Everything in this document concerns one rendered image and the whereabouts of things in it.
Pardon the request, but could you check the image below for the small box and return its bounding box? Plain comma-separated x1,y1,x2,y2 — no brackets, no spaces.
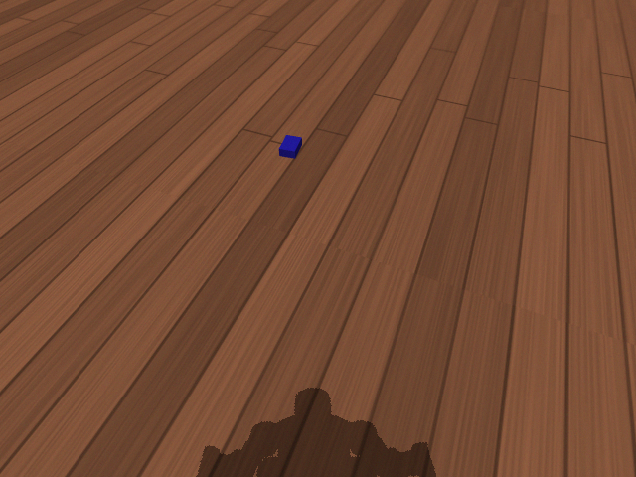
279,135,302,159

